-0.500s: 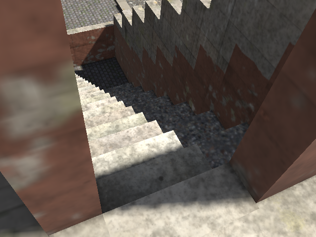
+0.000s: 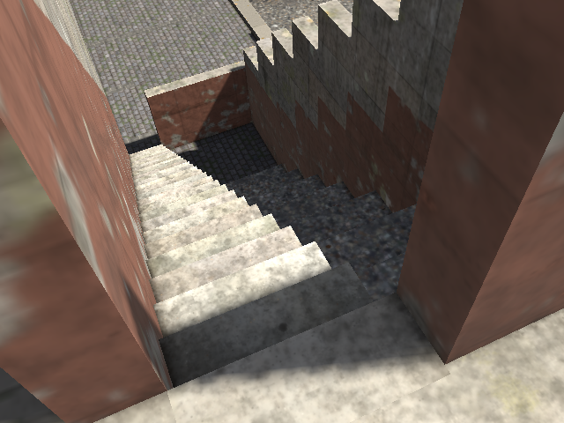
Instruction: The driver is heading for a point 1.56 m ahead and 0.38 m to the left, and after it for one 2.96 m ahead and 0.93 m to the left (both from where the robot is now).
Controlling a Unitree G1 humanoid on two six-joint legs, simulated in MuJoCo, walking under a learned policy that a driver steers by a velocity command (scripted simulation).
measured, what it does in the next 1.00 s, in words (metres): steps to the right, turning left: left foot, then right foot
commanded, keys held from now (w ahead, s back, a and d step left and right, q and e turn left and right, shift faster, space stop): w+q+shift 0.62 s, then w+e+shift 0.38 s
